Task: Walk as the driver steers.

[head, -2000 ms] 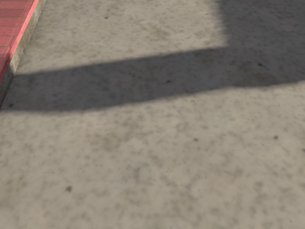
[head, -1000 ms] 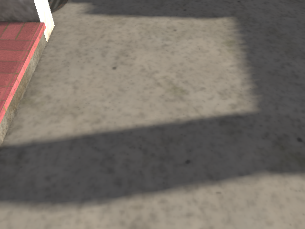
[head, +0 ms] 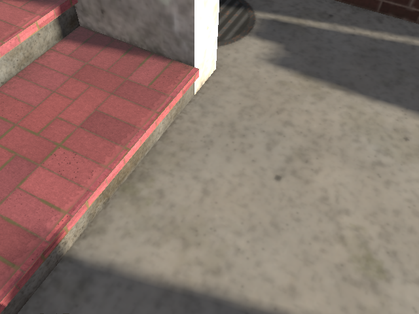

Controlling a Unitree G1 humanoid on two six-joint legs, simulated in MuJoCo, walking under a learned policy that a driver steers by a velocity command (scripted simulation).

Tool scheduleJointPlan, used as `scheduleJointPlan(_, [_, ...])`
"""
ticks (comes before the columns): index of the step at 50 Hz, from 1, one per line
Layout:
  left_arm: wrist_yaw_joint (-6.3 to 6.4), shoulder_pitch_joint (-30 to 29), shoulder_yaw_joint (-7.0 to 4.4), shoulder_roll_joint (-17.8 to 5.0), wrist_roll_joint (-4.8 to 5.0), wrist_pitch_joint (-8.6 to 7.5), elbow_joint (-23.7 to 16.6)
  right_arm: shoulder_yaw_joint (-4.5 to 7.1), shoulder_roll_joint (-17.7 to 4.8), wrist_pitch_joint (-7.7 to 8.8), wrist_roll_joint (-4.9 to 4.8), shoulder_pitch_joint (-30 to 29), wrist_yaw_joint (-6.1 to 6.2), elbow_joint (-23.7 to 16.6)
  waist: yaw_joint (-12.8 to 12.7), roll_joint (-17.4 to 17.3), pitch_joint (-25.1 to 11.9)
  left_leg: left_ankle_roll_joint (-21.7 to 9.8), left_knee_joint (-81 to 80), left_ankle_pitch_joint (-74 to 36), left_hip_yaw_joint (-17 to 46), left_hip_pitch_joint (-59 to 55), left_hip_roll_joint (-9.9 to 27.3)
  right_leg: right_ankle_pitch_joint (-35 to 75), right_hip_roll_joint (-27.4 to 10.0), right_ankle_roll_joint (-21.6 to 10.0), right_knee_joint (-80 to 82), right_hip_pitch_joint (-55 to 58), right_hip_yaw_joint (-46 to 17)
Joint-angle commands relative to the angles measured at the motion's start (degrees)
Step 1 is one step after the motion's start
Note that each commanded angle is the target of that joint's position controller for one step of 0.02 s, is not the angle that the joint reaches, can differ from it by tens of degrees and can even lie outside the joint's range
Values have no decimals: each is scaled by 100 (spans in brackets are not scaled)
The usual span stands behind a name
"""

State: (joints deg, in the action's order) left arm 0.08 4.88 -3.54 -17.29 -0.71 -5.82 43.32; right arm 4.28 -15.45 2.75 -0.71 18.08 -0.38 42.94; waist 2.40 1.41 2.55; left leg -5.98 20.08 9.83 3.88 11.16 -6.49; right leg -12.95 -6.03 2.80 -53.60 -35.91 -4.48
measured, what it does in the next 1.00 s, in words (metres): walks ahead: right foot, then left foot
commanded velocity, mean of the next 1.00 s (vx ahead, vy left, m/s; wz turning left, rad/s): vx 0.37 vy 0.00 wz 0.20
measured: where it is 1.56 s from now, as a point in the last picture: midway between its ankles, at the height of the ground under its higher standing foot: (200, 303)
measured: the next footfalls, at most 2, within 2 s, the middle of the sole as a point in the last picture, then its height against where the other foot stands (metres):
right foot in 0.24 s outside the picture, level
left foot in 0.70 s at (162, 288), level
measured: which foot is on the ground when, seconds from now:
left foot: down 0.00-0.24, up 0.26-0.68, down 0.70-1.00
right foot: up 0.00-0.22, down 0.24-0.72, up 0.74-1.00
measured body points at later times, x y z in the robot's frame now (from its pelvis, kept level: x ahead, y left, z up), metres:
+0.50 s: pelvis +0.28 -0.05 +0.00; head +0.31 -0.06 +0.45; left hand +0.27 +0.22 -0.12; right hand +0.49 -0.28 -0.10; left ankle +0.34 +0.12 -0.68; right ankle +0.29 -0.15 -0.75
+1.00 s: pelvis +0.45 +0.02 -0.01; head +0.47 +0.03 +0.44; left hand +0.48 +0.29 -0.15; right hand +0.58 -0.21 -0.14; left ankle +0.51 +0.13 -0.75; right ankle +0.48 -0.10 -0.74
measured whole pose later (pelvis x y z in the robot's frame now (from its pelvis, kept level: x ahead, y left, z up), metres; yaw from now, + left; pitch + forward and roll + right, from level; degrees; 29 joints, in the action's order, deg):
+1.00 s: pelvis +0.45 +0.02 -0.01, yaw +9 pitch -1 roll +1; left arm 0.2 12.4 -0.3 -14.5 -1.6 2.1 51.9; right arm 0.2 -11.8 0.6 1.2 12.3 0.2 48.7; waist -0.1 1.5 3.2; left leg -2.0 25.7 6.9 -1.7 18.0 -2.2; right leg -16.4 -1.2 -0.1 -32.4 -15.5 -0.6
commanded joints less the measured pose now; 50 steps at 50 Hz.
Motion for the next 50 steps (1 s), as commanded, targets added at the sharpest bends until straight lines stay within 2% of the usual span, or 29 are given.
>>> scheduleJointPlan(1, [-10,-319,-33,-257,-18,-11,-399,269,-1041,80,-35,-172,122,-450,-69,-443,-221,-849,-728,-1238,979,368,1145,1192,265,151,1238,365,198])
scheduleJointPlan(4, [-87,-824,-11,-267,72,-59,-576,274,-1055,27,-50,133,141,-352,171,-585,-194,-646,-626,-604,1126,422,1129,1920,524,129,2095,791,215])
scheduleJointPlan(7, [-164,-861,-61,-461,104,-126,-627,239,-924,-6,-56,332,161,-241,178,-719,-235,-563,-184,-324,1505,-193,1390,1729,500,-26,2490,788,42])
scheduleJointPlan(9, [-199,-669,-101,-565,87,-188,-588,231,-895,-25,-21,348,176,-188,66,-860,-221,-498,122,-613,1716,-518,1581,1268,478,-220,2559,922,82])
scheduleJointPlan(10, [-192,-372,-138,-609,71,-215,-510,220,-875,-41,-12,289,168,-186,-116,-922,-283,-422,380,-1031,1705,-567,1537,1119,540,-356,2718,1291,213])
scheduleJointPlan(11, [-164,153,-223,-766,21,-244,-370,166,-735,-38,10,267,150,-210,-372,-865,-605,-279,1024,-1663,1533,-513,1260,1094,533,-552,2814,2092,251])
scheduleJointPlan(12, [-134,997,-296,-1040,-59,-262,-280,58,-514,-26,90,258,134,-313,-742,-414,-1379,-71,2486,-1146,1163,111,939,1092,-246,-924,2618,3492,-525])
scheduleJointPlan(13, [-147,1699,-451,-1586,-84,-190,-29,-61,-121,55,-63,1207,119,-331,-481,1412,-2152,419,4596,1253,469,2178,48,91,-1493,-1998,3029,5528,-3146])
scheduleJointPlan(14, [-201,1832,-363,-1131,132,-164,68,-27,-537,100,-144,1174,131,-235,-629,1389,-2004,463,5382,2299,704,3157,216,-1485,-1736,-2112,3666,5641,-4338])
scheduleJointPlan(15, [-180,1488,-248,-734,157,-137,-23,69,-928,106,-156,401,129,-329,-780,691,-1128,436,5627,1827,728,3480,494,-1718,-1485,-1817,3766,4947,-3529])
scheduleJointPlan(16, [-163,1152,-181,-609,74,-88,-87,56,-925,106,-71,-120,141,-463,-714,244,-715,422,5487,1406,465,3359,734,-1164,-1221,-1623,3793,4210,-2735])
scheduleJointPlan(17, [-160,933,-126,-490,28,-54,-78,57,-851,127,32,-392,127,-550,-589,128,-346,427,5098,1129,351,3238,911,-486,-986,-1595,3922,3567,-2208])
scheduleJointPlan(19, [-142,818,-58,-355,-16,-60,-48,47,-660,124,32,-273,78,-539,-334,406,-296,441,4519,843,241,2698,1149,332,-670,-1505,4141,3006,-1594])
scheduleJointPlan(21, [-132,910,-77,-456,65,-77,35,-10,-465,100,26,-251,59,-541,-282,442,-314,510,4009,799,75,2619,1217,826,-635,-1599,4312,2864,-1232])
scheduleJointPlan(24, [-84,1030,-151,-733,118,-43,126,-109,-311,122,68,-765,41,-695,-399,300,-218,631,2891,78,-84,2619,1279,1220,-601,-1626,4521,2790,-767])
scheduleJointPlan(27, [-66,1217,-161,-838,164,16,224,-154,-273,164,28,-1290,-11,-775,-587,272,-138,670,1852,-827,-235,2258,1143,1328,-438,-1472,4549,2736,-317])
scheduleJointPlan(30, [-48,1520,-143,-862,167,116,409,-144,-322,217,32,-1682,-67,-878,-714,288,-92,643,1262,-1230,-342,1941,900,2411,-445,-1322,4179,2982,-124])
scheduleJointPlan(33, [-9,1483,-148,-928,174,234,474,-77,-482,255,75,-1590,-130,-869,-522,388,-334,424,823,-1137,-298,1450,745,3026,-505,-1071,3507,3366,-142])
scheduleJointPlan(35, [14,1365,-100,-819,164,246,435,59,-791,267,176,-699,-82,-556,-39,234,-853,154,362,-1997,-396,-13,682,3497,-134,-758,2418,3128,82])
scheduleJointPlan(36, [20,1348,16,-538,8,201,275,136,-1194,258,283,-50,-17,-475,173,-330,-1567,-199,801,-4183,484,-1435,1637,2038,207,-471,1140,2304,309])
scheduleJointPlan(37, [-33,2379,210,8,-44,169,405,102,-1299,166,332,-18,-2,-477,-207,-1694,-2401,-1307,1052,-5625,2119,-3049,3102,-2266,818,-76,-727,741,344])
scheduleJointPlan(38, [49,2584,72,-408,82,357,730,-34,-678,75,279,475,8,-358,160,-974,-2790,-1230,985,-6054,2052,-2746,3186,-2695,911,-236,-1031,985,10])
scheduleJointPlan(40, [28,1822,65,-361,-10,459,600,-172,-390,21,190,-301,69,-241,-160,-794,-1390,-782,431,-4925,1202,-1360,2457,-2105,555,-241,-758,906,-11])
scheduleJointPlan(41, [10,1654,80,-317,-46,528,600,-236,-284,6,183,-603,111,-213,-303,-901,-987,-599,188,-4551,909,-725,2240,-1887,434,-204,-401,1181,15])
scheduleJointPlan(42, [-12,1768,97,-281,-100,631,677,-259,-279,-14,171,-813,147,-180,-462,-986,-905,-473,11,-4207,636,-137,2030,-1627,444,-160,-101,1738,143])
scheduleJointPlan(43, [-15,1902,124,-218,-91,711,772,-259,-328,-32,214,-930,143,-138,-554,-1008,-892,-454,-92,-3814,454,170,1900,-1522,512,-149,208,2078,294])
scheduleJointPlan(47, [29,1665,204,-131,-38,837,863,-201,-498,-79,225,-935,74,130,-493,-1061,-888,-383,-366,-1435,480,538,1738,-673,559,-226,1592,2670,512])
scheduleJointPlan(49, [38,1586,248,-67,-105,820,928,-205,-494,-161,150,-1088,63,209,-614,-836,-722,-81,-423,547,465,1130,1538,226,582,-335,2502,3319,564])
scheduleJointPlan(50, [39,1381,250,-199,-171,781,871,-236,-380,-194,164,-997,61,276,-561,-525,-458,198,-438,1376,477,1468,1392,342,338,-425,2937,3399,190])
